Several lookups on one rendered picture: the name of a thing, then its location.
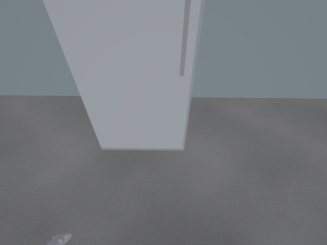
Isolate handle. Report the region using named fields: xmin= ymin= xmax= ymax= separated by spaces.
xmin=180 ymin=0 xmax=191 ymax=76

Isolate left robot hand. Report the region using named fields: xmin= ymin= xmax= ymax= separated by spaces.
xmin=45 ymin=233 xmax=72 ymax=245

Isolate fridge door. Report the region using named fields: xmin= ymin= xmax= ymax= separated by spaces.
xmin=43 ymin=0 xmax=201 ymax=149

